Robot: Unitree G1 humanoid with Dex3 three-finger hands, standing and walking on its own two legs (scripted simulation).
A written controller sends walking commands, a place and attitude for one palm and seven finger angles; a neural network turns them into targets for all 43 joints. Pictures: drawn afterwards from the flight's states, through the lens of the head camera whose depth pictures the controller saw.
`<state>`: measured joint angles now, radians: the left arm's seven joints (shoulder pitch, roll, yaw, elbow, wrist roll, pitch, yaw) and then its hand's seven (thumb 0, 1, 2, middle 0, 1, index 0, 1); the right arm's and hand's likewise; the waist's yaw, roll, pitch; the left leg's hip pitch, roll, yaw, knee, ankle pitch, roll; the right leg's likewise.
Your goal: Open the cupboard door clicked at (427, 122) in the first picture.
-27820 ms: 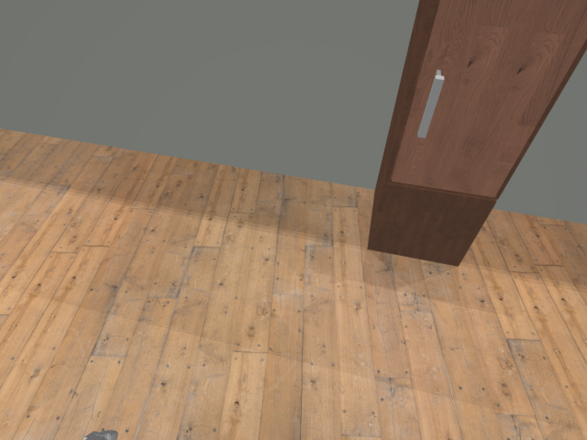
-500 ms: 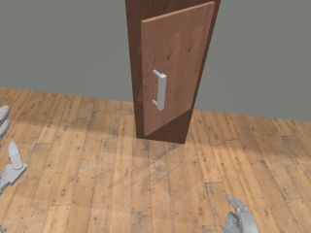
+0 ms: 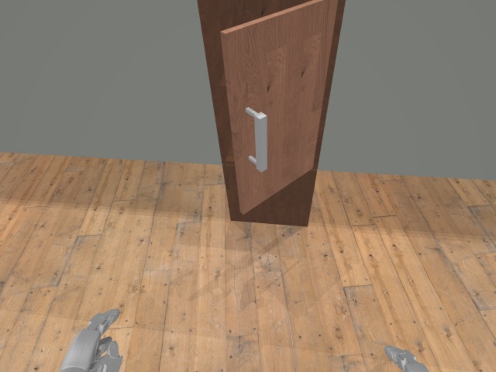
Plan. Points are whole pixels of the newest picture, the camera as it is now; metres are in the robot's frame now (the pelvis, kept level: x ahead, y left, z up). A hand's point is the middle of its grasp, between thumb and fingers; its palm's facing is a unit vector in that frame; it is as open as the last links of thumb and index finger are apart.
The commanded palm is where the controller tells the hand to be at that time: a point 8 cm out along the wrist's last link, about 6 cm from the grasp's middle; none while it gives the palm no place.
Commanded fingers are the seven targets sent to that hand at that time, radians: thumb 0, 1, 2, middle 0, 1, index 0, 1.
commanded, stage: let the arm hang, fingers relaxed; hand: left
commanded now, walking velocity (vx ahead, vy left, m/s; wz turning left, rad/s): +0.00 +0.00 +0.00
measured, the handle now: (256, 140) +0.68 +0.01 -0.03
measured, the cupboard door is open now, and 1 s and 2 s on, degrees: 46 46 46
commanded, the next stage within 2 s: look to check the result in 0.92 s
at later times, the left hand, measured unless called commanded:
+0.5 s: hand out of the picture -0.02 +0.20 -0.16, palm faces +0.01 -0.96 -0.29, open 7.3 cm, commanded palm none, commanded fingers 0.00 0.90 0.90 -0.20 -0.30 -0.20 -0.30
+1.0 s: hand out of the picture +0.09 +0.20 -0.15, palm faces -0.01 -0.96 -0.29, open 7.4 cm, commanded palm none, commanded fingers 0.00 0.90 0.90 -0.20 -0.30 -0.20 -0.30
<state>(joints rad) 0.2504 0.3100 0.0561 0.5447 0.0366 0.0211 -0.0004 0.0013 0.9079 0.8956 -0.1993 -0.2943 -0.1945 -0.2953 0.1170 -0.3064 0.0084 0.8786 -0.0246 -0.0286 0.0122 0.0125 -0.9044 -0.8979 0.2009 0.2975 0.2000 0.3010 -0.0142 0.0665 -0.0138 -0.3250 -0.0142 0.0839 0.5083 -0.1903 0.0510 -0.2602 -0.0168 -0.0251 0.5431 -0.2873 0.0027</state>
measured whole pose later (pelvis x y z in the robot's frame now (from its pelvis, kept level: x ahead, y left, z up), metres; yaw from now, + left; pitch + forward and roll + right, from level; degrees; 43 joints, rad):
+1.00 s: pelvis +0.02 -0.02 +0.01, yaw +1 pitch -2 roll +0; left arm 0.13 0.26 0.01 1.13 0.01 -0.02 0.00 0.00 0.91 0.89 -0.20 -0.29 -0.20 -0.30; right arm 0.13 -0.29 -0.01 1.14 -0.02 0.00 -0.01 0.01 -0.91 -0.90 0.20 0.30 0.20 0.30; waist -0.02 0.01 0.04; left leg -0.16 0.00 0.06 0.32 -0.13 0.01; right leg -0.08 0.01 -0.05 0.33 -0.22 -0.03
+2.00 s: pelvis +0.04 -0.04 +0.00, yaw -9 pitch +0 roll +2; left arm 0.20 0.22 0.06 1.01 0.02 0.07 -0.01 0.00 0.91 0.89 -0.20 -0.29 -0.20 -0.30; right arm 0.18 -0.21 -0.04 1.02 -0.03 0.03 -0.04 0.01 -0.91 -0.90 0.20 0.30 0.20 0.30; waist 0.01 -0.02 0.10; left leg -0.23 0.08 0.21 0.54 -0.29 -0.01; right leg -0.30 0.05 0.04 0.74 -0.43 -0.03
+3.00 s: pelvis -0.01 -0.05 +0.00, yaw -45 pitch +0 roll +1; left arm 0.16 0.24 0.06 0.88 0.03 0.05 -0.01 0.00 0.91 0.89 -0.20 -0.29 -0.20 -0.30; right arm 0.18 -0.27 -0.06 0.92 -0.01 0.06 -0.03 0.01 -0.91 -0.90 0.20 0.30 0.20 0.30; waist -0.01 0.00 0.14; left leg -0.45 0.07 0.04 1.04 -0.48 -0.08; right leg -0.31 0.03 0.07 0.58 -0.27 -0.03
